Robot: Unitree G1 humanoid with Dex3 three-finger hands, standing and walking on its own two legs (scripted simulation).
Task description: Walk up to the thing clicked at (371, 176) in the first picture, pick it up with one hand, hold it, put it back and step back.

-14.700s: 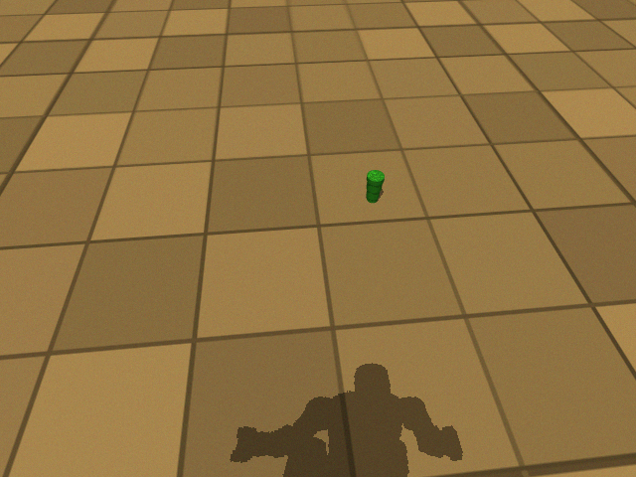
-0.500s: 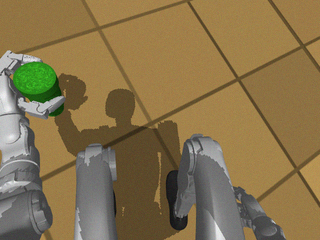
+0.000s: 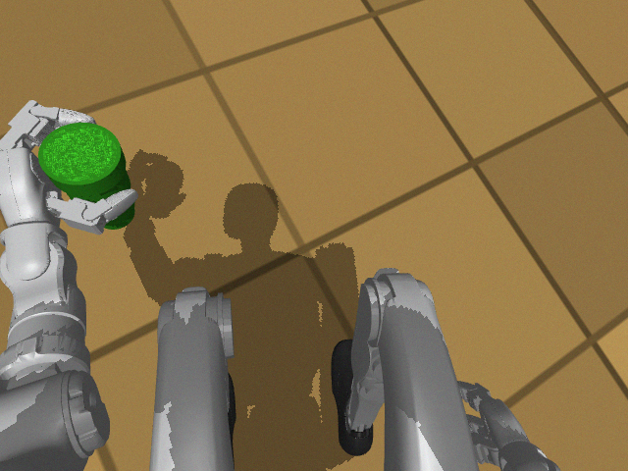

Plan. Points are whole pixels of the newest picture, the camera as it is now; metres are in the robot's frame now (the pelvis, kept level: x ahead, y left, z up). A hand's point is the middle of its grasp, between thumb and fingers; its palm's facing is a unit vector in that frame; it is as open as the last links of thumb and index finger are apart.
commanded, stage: lift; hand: left
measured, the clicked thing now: (100, 186) +0.45 +0.23 -0.05
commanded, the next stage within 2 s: none
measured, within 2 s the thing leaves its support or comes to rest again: neither
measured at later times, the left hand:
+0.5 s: hand (44, 142) +0.42 +0.23 +0.09, palm faces +0.16 -0.99 -0.04, open 10.7 cm
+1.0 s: hand out of the picture +0.42 +0.21 +0.27, palm faces +0.18 -0.98 -0.03, open 10.7 cm
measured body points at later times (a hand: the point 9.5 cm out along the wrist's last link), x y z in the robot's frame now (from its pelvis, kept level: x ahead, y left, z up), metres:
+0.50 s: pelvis +0.01 +0.00 +0.09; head +0.19 +0.03 +0.50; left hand +0.41 +0.28 +0.09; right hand +0.17 -0.26 -0.03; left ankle +0.08 +0.12 -0.34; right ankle +0.11 -0.13 -0.34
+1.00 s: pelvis +0.05 +0.00 +0.24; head +0.16 +0.03 +0.68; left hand +0.40 +0.26 +0.28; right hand +0.20 -0.24 +0.13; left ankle +0.08 +0.12 -0.34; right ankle +0.11 -0.13 -0.34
